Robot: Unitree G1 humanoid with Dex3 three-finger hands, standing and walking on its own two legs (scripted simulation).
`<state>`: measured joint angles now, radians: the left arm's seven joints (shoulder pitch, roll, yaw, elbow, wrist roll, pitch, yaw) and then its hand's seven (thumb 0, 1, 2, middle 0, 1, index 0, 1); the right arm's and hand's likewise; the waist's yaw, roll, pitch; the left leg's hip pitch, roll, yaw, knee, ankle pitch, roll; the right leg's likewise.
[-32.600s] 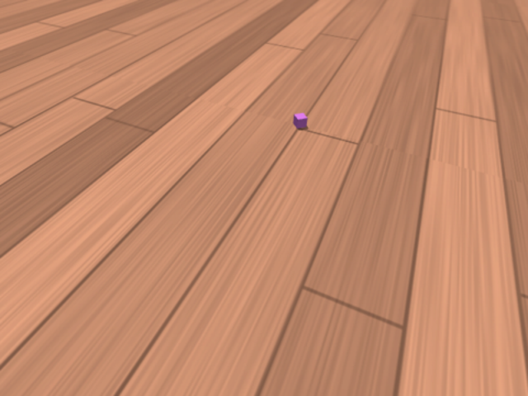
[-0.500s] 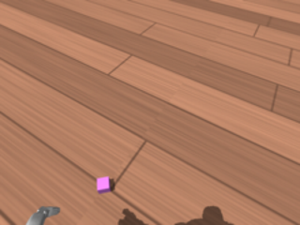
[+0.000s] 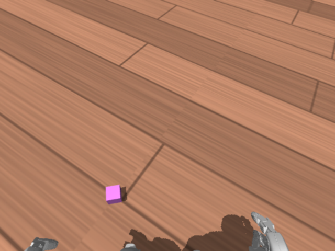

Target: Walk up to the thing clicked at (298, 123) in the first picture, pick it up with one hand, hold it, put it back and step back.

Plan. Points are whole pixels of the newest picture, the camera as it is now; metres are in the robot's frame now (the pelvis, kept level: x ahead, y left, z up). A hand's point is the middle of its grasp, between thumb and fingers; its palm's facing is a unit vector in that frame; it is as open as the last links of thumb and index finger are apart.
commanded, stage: rise first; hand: left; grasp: from above
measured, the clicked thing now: (114, 194) +0.47 +0.25 -0.66
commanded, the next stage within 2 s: none
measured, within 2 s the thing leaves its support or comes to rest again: neither
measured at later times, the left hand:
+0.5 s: hand out of the picture +0.16 +0.29 -0.24, palm faces -0.34 -0.70 -0.63, open 13.9 cm
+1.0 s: hand (83, 218) +0.31 +0.31 -0.42, palm faces -0.45 -0.19 -0.87, open 12.3 cm
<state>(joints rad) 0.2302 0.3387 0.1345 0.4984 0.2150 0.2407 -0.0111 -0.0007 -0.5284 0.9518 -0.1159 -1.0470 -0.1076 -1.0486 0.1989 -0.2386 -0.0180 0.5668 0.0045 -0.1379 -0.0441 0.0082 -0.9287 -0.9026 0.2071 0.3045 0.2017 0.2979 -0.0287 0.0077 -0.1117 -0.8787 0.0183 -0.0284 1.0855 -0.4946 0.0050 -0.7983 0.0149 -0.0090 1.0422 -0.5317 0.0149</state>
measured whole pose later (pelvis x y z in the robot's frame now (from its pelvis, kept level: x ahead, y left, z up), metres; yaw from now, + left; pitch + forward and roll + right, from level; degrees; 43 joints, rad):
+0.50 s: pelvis -0.03 -0.01 -0.09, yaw -1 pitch +27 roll -2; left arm 0.05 0.44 0.14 0.59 0.45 0.07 0.03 0.00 -0.50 0.88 -0.19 -0.99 -0.19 -0.99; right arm 0.14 -0.27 -0.03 0.58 -0.01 -0.21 -0.01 0.01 -0.96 -0.91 0.21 0.30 0.20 0.30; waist -0.03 0.01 -0.16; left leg -1.37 0.02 -0.04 1.51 -0.60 0.00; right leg -1.30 0.02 -0.02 1.49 -0.66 0.01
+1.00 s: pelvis -0.10 -0.01 -0.28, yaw -5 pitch +34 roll -6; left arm -0.64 0.67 0.16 1.09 1.00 -0.20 0.21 0.00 -0.24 0.77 -0.35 -0.81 -0.34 -0.81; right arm 0.12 -0.27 -0.02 0.76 -0.05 -0.11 0.06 0.01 -0.90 -0.90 0.21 0.30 0.20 0.30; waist -0.06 0.00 -0.10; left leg -2.09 0.03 -0.10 2.12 -0.62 -0.01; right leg -1.99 0.05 -0.06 2.09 -0.69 0.01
